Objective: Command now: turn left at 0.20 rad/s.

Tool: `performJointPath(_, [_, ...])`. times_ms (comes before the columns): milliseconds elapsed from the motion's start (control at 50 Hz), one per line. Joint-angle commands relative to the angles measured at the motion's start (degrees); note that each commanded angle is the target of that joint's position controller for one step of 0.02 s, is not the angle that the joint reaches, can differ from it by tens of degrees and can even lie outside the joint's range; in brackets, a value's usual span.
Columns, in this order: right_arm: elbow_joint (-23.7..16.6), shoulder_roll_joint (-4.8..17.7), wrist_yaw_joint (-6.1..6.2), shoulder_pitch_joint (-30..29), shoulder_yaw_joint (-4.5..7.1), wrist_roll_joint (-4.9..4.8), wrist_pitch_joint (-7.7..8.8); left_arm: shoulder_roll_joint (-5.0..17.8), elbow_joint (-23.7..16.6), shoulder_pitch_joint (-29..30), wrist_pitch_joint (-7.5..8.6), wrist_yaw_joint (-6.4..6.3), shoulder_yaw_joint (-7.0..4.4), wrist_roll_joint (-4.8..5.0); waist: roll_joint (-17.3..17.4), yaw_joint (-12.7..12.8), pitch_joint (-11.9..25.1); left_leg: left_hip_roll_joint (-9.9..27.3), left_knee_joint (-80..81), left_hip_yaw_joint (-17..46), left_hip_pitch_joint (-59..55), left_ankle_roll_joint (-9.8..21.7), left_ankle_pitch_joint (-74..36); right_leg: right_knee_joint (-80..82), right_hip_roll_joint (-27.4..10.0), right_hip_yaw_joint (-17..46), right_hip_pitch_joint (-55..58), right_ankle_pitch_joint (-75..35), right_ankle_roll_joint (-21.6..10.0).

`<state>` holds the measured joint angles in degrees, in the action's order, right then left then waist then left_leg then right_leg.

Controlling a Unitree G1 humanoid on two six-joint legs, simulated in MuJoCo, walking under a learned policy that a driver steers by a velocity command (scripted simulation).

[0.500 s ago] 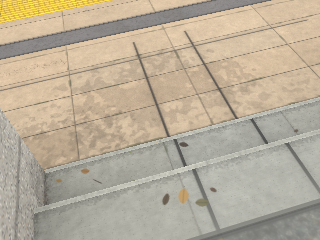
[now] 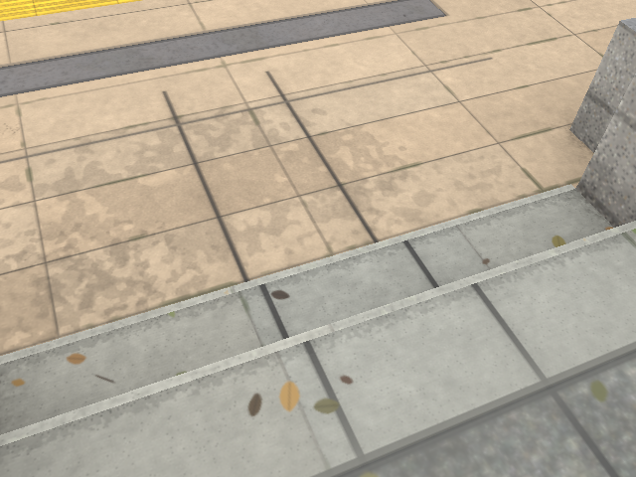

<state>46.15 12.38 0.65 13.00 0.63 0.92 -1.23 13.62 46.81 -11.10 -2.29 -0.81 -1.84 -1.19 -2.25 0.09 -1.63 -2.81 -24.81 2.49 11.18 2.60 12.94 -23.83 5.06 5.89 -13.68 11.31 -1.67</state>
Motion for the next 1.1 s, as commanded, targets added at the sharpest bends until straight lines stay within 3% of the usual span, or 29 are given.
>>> performJointPath(20, [-4.0,12.2,-0.21,-4.5,3.06,-0.71,1.14,7.7,-2.2,-0.4,1.40,-0.34,-1.89,-0.11,12.7,1.5,0.3,10.8,9.2,15.8,2.7,3.6,-4.9,-0.8,-2.6,-0.2,2.4,-0.9,0.9])
performJointPath(100, [-4.1,12.6,-0.69,-0.4,4.24,-0.69,0.39,7.3,-2.1,0.1,1.95,-1.65,-2.00,0.43,9.5,-0.6,2.1,11.5,5.2,20.6,0.8,6.6,-14.9,-6.8,-2.2,-2.8,-1.0,4.8,1.8])
performJointPath(140, [-4.7,13.1,-0.62,-1.6,4.82,-0.59,-0.22,6.1,-2.3,-1.5,1.91,-1.58,-1.79,0.45,10.3,0.3,2.6,12.6,4.3,22.8,0.4,8.4,-15.2,-8.7,-1.9,-3.5,-3.0,8.1,1.1])
performJointPath(200, [-6.1,12.4,-0.82,-4.7,5.09,-0.52,-0.96,6.3,-2.6,-3.5,2.51,-1.93,-1.73,0.44,8.2,1.9,3.1,10.1,1.1,23.0,4.4,6.4,-15.5,-3.3,-3.5,-1.6,1.4,5.8,-0.7])
performJointPath(220, [-7.1,11.3,-1.02,-5.5,4.83,-0.84,-1.03,8.5,-3.0,-3.9,2.76,-2.24,-2.13,0.06,4.6,1.9,3.6,6.9,-2.3,20.3,7.8,4.1,-12.6,1.3,-7.3,2.9,4.4,5.2,-2.1])
performJointPath(240, [-8.3,9.6,-1.25,-5.7,4.50,-1.37,-1.06,12.7,-3.2,-3.2,2.58,-2.44,-3.17,-0.18,-4.2,0.7,2.6,0.2,-9.4,12.1,14.1,0.9,-2.6,6.3,-14.1,11.1,6.9,0.5,-5.5])
performJointPath(260, [-7.9,9.6,-0.95,-3.4,4.52,-0.59,-1.17,14.3,-3.2,-3.5,2.28,-2.12,-3.65,-0.55,-11.7,0.8,3.2,-5.1,-20.6,2.9,17.3,-0.5,13.8,8.3,-24.1,18.6,9.0,-13.4,-11.6])
performJointPath(280, [-6.5,11.6,-0.64,-1.8,5.20,0.41,-1.35,11.7,-4.2,-2.8,2.23,-1.95,-2.96,-0.32,-7.5,0.7,3.8,-2.9,-33.1,0.8,18.2,-1.0,21.5,7.4,-27.9,18.2,8.3,-23.4,-15.4])
performJointPath(300, [-5.6,11.7,-0.78,-1.0,5.48,0.46,-1.60,9.7,-5.0,-1.5,2.09,-1.87,-2.25,-0.09,-1.8,-0.5,3.5,-1.3,-38.0,1.4,16.9,-1.6,19.8,6.7,-25.9,13.6,6.0,-25.5,-15.1])
performJointPath(320, [-5.3,10.9,-1.19,-0.6,5.36,0.27,-2.01,8.9,-5.3,0.6,1.92,-1.94,-1.91,-0.30,-0.7,-1.7,2.7,-0.1,-38.9,1.3,16.1,-2.0,16.8,6.0,-22.7,8.5,4.8,-24.2,-13.0])
performJointPath(360, [-5.9,9.6,-2.50,-1.4,4.72,-0.10,-2.76,9.7,-5.4,1.5,1.82,-1.93,-2.00,-0.75,-5.1,-1.2,1.8,0.5,-34.7,-0.7,16.6,-3.2,13.7,5.1,-18.0,1.8,6.6,-23.3,-9.8])
performJointPath(380, [-6.2,9.5,-2.99,-2.0,4.50,-0.39,-2.96,10.1,-5.3,0.7,1.68,-1.82,-2.14,-0.82,-6.4,-0.2,2.0,0.5,-32.1,-1.9,16.0,-3.7,13.5,4.6,-17.4,0.2,7.6,-22.9,-9.5])
performJointPath(460, [-8.6,9.0,-3.49,-4.9,3.78,-0.99,-3.21,12.7,-4.5,-1.7,1.40,-0.75,-3.10,-0.60,-8.1,2.1,3.3,1.1,-19.5,-4.7,9.3,-3.0,14.6,2.2,-19.8,-1.8,8.7,-22.7,-9.2])
performJointPath(520, [-8.5,8.8,-2.99,-2.4,3.86,-0.85,-2.83,13.7,-4.5,-0.7,1.14,-0.13,-3.53,-0.14,-7.4,0.3,3.5,-0.2,-7.4,-7.5,3.0,-1.7,8.3,-2.8,-19.9,-4.1,6.5,-20.7,-7.1])
performJointPath(540, [-8.2,9.2,-2.56,-1.2,3.93,-0.30,-2.26,13.5,-4.1,-1.0,1.25,0.03,-3.63,0.13,-4.9,-1.0,3.6,-0.4,0.3,-6.0,-1.6,-1.1,0.7,-6.9,-18.6,-6.4,3.0,-15.3,-4.2])
performJointPath(560, [-8.1,12.9,-1.72,0.6,4.77,0.45,-1.46,11.8,-4.2,-3.1,1.28,0.21,-3.42,-0.34,5.0,-1.3,3.7,6.7,8.0,6.7,-7.4,0.7,-1.3,-17.4,-14.8,-10.7,-5.0,-2.6,-0.1])
performJointPath(580, [-9.8,22.3,-1.70,1.3,6.75,0.15,-0.86,6.7,-8.4,-1.1,0.79,-0.15,-1.89,-0.80,19.8,-0.7,1.7,23.7,9.3,30.3,-9.6,8.3,-21.8,-27.6,-4.4,-13.2,-21.4,24.8,4.1])
performJointPath(600, [-7.9,20.0,-1.52,6.4,6.80,-0.18,-0.67,8.7,-8.2,2.0,-0.03,-0.89,-1.92,-0.94,13.4,-4.7,4.1,25.2,7.6,27.5,-7.1,14.5,-26.9,-35.6,-5.8,-5.0,-18.8,26.0,3.5])
performJointPath(620, [-7.4,15.9,-1.18,5.1,5.64,-0.29,-0.67,8.7,-7.4,1.0,-0.24,-0.43,-1.96,-0.17,10.6,-2.6,3.4,21.5,8.4,22.1,-6.3,14.5,-16.3,-37.9,-6.8,-4.1,-18.5,21.6,2.8])
performJointPath(640, [-7.3,11.9,-0.97,1.5,4.48,-0.15,-0.86,8.9,-6.2,0.1,0.18,0.38,-2.03,-0.01,9.0,-0.9,1.4,17.3,11.4,18.1,-4.9,11.6,-0.9,-35.3,-8.2,-3.8,-18.1,16.1,2.2])
performJointPath(660, [-7.3,9.6,-0.63,-0.6,3.65,0.10,-0.87,9.3,-5.2,-0.4,0.64,1.25,-2.21,-0.69,10.6,-0.5,0.4,14.1,14.3,16.1,-5.7,9.2,9.2,-33.2,-8.4,-5.1,-18.5,12.0,2.0])
performJointPath(680, [-6.6,8.4,-0.35,-0.1,3.10,0.20,-0.59,9.4,-3.9,-1.7,0.85,2.16,-2.23,-1.37,12.2,-0.8,0.1,12.6,16.2,14.7,-6.8,8.6,10.5,-32.6,-8.1,-6.1,-18.1,9.2,2.2])
performJointPath(720, [-5.0,9.8,-0.46,2.7,3.32,0.31,0.40,9.5,-2.9,-1.5,1.08,3.20,-2.38,-1.04,9.2,-1.5,-0.8,13.4,17.7,13.2,-9.7,8.4,9.1,-31.8,-7.5,-6.0,-19.8,6.3,2.1])
performJointPath(780, [-2.9,11.1,-0.30,6.1,3.75,0.71,2.46,8.3,-2.6,0.2,1.53,3.49,-2.38,-0.51,6.9,-2.6,-2.6,15.7,19.3,11.3,-13.1,8.4,8.7,-29.4,-6.5,-2.8,-23.8,3.8,1.4])
performJointPath(840, [-1.6,10.6,0.12,7.1,3.69,0.74,3.74,8.1,-2.3,0.4,1.86,3.43,-2.76,-0.69,7.2,-2.7,-4.0,17.5,20.7,9.2,-14.5,8.6,10.2,-28.7,-5.6,-0.1,-27.6,2.3,1.2])
performJointPath(920, [-0.1,9.9,0.56,8.2,3.65,0.57,4.86,6.7,-2.7,2.1,2.39,3.57,-2.58,-1.30,5.8,-3.0,-5.5,18.6,21.3,5.1,-14.6,9.1,7.3,-26.3,-6.7,-1.6,-29.7,0.3,2.1])
performJointPath(1040, [2.6,10.3,0.07,10.8,3.73,0.91,5.68,4.9,-7.2,9.5,2.66,5.15,-1.50,-0.83,7.1,-4.4,-7.8,18.4,17.7,-3.4,-13.1,8.3,-5.8,-17.3,-8.2,-8.0,-25.8,-0.7,-0.2])
performJointPath(1100, [3.4,11.6,-0.06,10.4,3.91,0.78,5.50,5.2,-8.7,8.7,2.58,5.24,-1.57,-0.78,7.7,-2.8,-5.8,18.6,11.5,-7.3,-12.4,6.6,-23.6,-13.9,-5.6,-12.5,-17.7,2.9,-3.7])
